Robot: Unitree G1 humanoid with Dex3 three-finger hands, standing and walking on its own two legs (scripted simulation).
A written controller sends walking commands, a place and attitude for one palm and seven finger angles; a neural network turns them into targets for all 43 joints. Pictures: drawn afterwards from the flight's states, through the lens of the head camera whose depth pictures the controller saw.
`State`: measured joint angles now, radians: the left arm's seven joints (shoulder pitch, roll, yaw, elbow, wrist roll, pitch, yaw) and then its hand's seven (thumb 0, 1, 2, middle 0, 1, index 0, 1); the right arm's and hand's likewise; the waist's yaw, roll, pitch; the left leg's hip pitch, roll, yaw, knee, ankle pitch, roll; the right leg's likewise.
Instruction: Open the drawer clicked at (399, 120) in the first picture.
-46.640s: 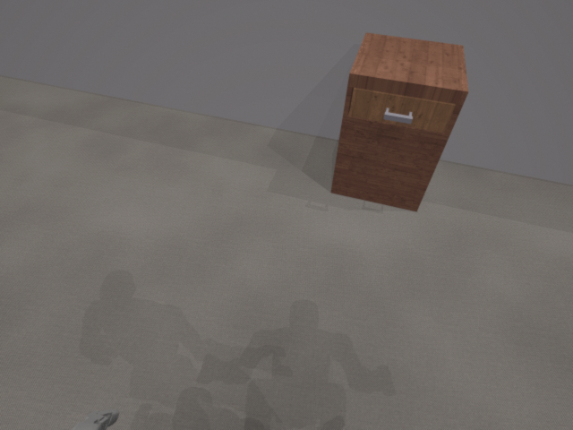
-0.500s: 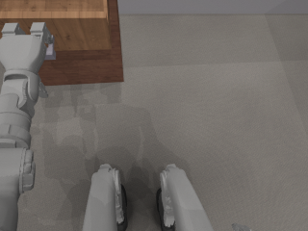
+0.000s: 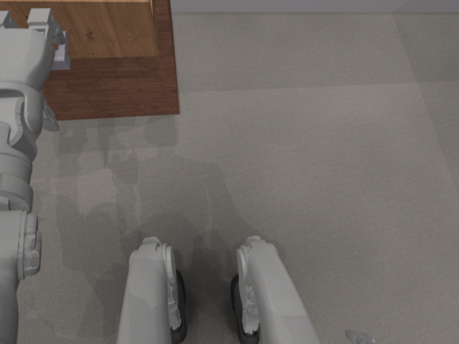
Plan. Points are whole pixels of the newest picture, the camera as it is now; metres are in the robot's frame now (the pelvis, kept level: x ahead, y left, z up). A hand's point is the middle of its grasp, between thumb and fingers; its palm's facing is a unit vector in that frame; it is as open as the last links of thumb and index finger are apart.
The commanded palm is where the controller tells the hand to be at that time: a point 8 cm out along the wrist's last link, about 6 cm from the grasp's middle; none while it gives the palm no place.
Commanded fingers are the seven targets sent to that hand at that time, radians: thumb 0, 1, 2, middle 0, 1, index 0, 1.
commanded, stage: lower the fingers behind the handle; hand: left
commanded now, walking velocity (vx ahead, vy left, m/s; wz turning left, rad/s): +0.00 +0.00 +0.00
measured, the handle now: (32, 49) +0.59 +0.31 -0.01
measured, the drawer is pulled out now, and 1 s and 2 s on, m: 0.12 0.12 0.12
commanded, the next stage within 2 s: lift the fingers back up to retry in 0.22 s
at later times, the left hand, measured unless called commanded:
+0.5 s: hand (38, 73) +0.54 +0.29 +0.00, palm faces +0.00 +0.00 -1.00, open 13.7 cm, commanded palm +0.54 +0.27 +0.04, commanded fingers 0.00 -0.50 0.30 -0.30 -1.20 -0.30 -1.20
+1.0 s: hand (3, 56) +0.53 +0.31 +0.05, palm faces -0.05 -0.05 -1.00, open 13.8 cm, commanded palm +0.53 +0.27 +0.10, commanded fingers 0.00 -0.50 0.30 -0.30 -1.20 -0.30 -1.20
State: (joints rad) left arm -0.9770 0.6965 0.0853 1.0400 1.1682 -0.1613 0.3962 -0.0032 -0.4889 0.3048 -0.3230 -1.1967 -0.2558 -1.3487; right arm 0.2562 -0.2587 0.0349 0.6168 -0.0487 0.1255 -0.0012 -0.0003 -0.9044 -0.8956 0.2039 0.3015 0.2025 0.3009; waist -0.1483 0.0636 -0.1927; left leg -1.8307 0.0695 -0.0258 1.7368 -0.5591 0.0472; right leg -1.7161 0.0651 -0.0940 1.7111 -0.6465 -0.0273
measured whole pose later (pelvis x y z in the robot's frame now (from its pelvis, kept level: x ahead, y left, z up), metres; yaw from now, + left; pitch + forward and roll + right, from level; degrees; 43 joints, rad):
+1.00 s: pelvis +0.03 +0.02 +0.08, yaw +1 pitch +34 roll -7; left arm -0.85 0.63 0.06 0.99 1.12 -0.18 0.35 0.00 -0.49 0.30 -0.32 -1.20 -0.32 -1.20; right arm 0.26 -0.25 -0.01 0.66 -0.05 0.14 0.00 0.00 -0.90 -0.90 0.20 0.30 0.20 0.30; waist -0.12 0.06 -0.18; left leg -1.52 0.05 -0.02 1.46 -0.54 0.06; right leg -1.40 0.06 -0.07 1.40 -0.60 -0.01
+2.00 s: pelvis +0.03 +0.01 +0.08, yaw +1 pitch +35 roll -6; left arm -0.84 0.64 0.05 1.00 1.12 -0.19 0.33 0.00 -0.49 0.31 -0.32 -1.20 -0.32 -1.20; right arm 0.28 -0.24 -0.01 0.69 -0.05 0.12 -0.01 0.00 -0.90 -0.90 0.21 0.30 0.20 0.30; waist -0.12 0.06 -0.19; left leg -1.54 0.05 -0.02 1.45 -0.53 0.05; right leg -1.42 0.06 -0.07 1.40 -0.59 -0.01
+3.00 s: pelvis +0.03 +0.02 +0.08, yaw +1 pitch +34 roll -7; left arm -0.83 0.67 0.10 0.98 1.15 -0.28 0.39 0.00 -0.49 0.30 -0.33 -1.20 -0.33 -1.20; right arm 0.27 -0.24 0.01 0.68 -0.06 0.13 -0.02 0.00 -0.90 -0.90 0.21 0.30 0.20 0.30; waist -0.14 0.06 -0.20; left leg -1.52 0.05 -0.02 1.46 -0.53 0.06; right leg -1.39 0.06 -0.08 1.40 -0.60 0.00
